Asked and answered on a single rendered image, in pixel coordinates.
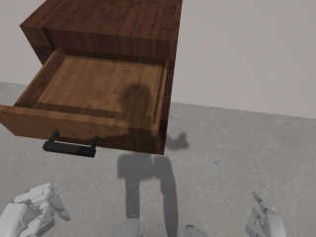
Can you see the cabinet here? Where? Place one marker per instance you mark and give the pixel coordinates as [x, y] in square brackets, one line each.
[148, 28]

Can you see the drawer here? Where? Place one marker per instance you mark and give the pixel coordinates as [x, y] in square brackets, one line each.
[83, 93]

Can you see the handle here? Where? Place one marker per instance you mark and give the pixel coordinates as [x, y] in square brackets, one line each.
[70, 149]

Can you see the robot thigh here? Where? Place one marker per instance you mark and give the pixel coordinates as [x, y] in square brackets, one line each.
[191, 232]
[130, 227]

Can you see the robot left hand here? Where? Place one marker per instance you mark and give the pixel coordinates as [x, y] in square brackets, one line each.
[18, 214]

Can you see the robot right thigh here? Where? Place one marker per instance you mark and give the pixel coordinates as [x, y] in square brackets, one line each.
[191, 232]

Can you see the robot right hand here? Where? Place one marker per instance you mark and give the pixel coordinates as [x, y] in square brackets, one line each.
[270, 223]

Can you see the robot left thigh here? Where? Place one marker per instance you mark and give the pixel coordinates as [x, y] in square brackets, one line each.
[130, 227]

